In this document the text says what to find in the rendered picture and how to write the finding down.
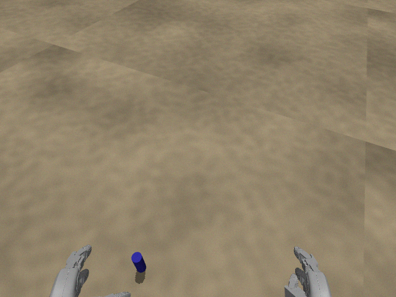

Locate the left robot hand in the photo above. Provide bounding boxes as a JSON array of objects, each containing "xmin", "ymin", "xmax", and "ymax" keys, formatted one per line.
[{"xmin": 49, "ymin": 245, "xmax": 131, "ymax": 297}]

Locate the right robot hand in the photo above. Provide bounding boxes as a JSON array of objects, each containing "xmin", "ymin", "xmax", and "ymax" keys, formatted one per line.
[{"xmin": 285, "ymin": 246, "xmax": 332, "ymax": 297}]

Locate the can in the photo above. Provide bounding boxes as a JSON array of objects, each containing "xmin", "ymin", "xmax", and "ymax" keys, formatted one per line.
[{"xmin": 131, "ymin": 252, "xmax": 146, "ymax": 273}]

